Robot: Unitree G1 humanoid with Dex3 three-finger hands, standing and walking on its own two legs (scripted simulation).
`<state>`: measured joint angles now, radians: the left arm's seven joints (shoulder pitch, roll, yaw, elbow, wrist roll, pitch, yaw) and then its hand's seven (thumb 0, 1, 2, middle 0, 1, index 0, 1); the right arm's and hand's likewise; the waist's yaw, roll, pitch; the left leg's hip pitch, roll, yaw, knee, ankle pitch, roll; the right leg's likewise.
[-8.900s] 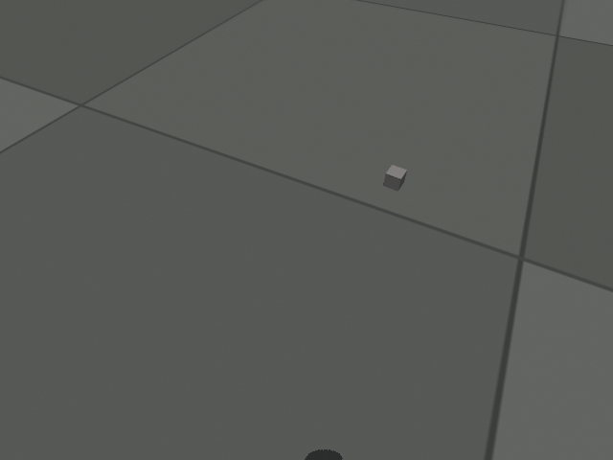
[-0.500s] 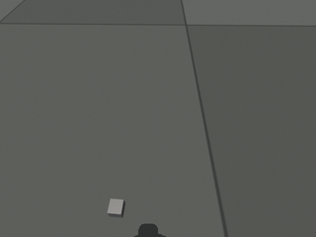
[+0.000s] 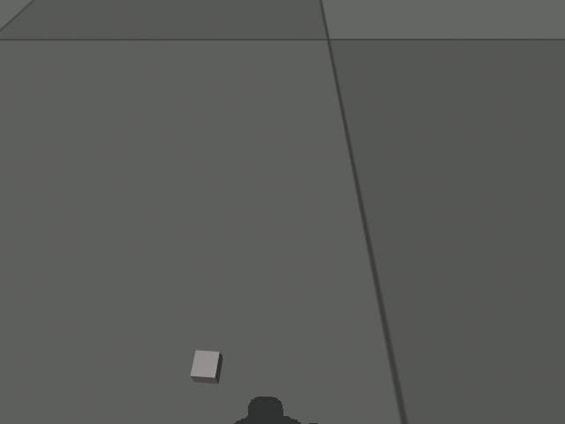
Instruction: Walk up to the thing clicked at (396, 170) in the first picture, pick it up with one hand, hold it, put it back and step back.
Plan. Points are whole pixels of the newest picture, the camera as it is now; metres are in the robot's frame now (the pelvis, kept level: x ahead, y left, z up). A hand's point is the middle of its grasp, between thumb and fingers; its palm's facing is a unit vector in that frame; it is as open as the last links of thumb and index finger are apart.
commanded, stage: walk up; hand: left
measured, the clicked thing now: (207, 367) +0.40 +0.25 -0.74
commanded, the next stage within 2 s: stand in 0.60 s
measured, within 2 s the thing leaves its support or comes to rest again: neither
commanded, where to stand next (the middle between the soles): +0.02 +0.01 m, yaw +1 degrees
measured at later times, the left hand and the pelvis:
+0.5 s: hand out of the picture +0.10 +0.25 -0.15, palm faces -0.04 -0.94 -0.34, open 7.3 cm; pelvis +0.00 +0.00 +0.00, yaw -1 degrees
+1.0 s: hand out of the picture +0.11 +0.26 -0.15, palm faces -0.05 -0.94 -0.34, open 7.3 cm; pelvis +0.04 +0.01 +0.01, yaw +0 degrees
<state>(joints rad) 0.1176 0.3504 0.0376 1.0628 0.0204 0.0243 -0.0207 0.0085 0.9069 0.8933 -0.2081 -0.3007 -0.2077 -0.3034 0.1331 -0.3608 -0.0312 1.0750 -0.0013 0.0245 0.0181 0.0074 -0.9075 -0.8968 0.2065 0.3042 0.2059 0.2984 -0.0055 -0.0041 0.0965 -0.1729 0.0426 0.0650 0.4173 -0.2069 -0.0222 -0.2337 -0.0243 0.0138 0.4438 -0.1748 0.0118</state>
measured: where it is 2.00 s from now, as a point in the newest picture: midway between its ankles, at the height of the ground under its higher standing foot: outside the picture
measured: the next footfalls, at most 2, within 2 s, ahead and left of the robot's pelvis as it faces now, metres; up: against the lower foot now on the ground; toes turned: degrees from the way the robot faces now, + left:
none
